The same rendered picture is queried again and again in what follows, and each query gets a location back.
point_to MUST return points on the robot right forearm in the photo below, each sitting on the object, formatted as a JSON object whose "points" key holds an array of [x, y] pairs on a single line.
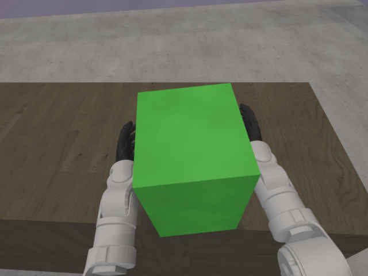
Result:
{"points": [[289, 219]]}

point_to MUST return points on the pedestal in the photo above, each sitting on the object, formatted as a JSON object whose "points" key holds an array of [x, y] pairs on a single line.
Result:
{"points": [[58, 142]]}

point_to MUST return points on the carton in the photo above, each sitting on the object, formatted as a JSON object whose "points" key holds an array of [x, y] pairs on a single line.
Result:
{"points": [[194, 168]]}

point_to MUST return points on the robot left forearm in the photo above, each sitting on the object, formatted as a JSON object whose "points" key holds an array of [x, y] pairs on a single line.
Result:
{"points": [[113, 250]]}

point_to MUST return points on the robot right hand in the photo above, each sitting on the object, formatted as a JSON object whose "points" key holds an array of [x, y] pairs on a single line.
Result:
{"points": [[250, 122]]}

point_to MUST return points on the robot right upper arm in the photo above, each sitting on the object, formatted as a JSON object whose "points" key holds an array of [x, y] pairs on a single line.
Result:
{"points": [[311, 257]]}

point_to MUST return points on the robot left hand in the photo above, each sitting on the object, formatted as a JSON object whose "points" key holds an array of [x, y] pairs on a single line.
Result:
{"points": [[125, 146]]}

